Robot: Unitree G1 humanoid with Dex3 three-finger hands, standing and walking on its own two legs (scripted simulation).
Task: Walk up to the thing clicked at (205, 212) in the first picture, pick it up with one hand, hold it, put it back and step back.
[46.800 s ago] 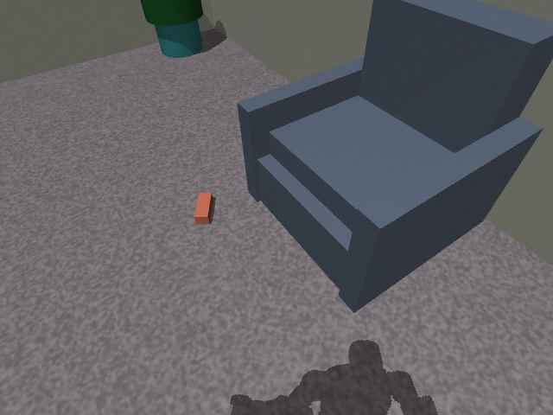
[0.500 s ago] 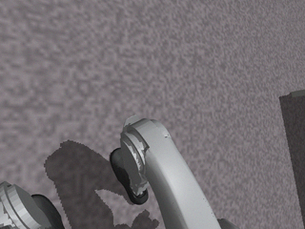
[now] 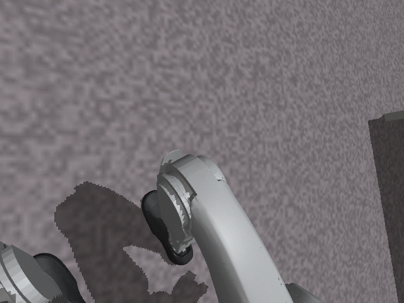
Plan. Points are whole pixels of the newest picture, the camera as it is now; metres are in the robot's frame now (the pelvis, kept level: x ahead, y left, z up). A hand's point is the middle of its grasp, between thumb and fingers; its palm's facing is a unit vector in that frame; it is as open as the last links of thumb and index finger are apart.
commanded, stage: close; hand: left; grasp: from above
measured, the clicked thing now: out of the picture +0.48 +0.35 -0.30
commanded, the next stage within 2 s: settle in 1.40 s
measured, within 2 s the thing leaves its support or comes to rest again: leaves its support in 1.80 s
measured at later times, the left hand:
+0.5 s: hand out of the picture +0.46 +0.34 -0.26, palm faces -0.26 -0.35 -0.90, open 12.4 cm
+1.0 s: hand out of the picture +0.46 +0.35 -0.26, palm faces -0.27 -0.36 -0.89, open 10.6 cm
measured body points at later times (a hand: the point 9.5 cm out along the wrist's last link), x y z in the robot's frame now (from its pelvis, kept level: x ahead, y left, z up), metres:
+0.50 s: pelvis +0.00 +0.00 +0.00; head +0.30 +0.12 +0.30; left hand +0.47 +0.36 -0.21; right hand +0.01 -0.24 -0.04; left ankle +0.07 +0.13 -0.29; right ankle +0.12 -0.12 -0.29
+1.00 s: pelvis +0.00 +0.00 +0.00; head +0.31 +0.12 +0.31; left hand +0.47 +0.36 -0.21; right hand +0.01 -0.24 -0.03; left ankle +0.07 +0.13 -0.29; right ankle +0.12 -0.12 -0.29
